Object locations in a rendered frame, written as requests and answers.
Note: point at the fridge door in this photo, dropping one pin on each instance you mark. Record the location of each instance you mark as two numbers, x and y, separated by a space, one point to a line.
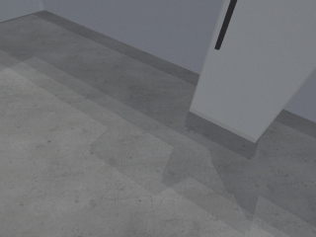
268 50

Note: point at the handle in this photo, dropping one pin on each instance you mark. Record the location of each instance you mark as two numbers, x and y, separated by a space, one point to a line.
225 24

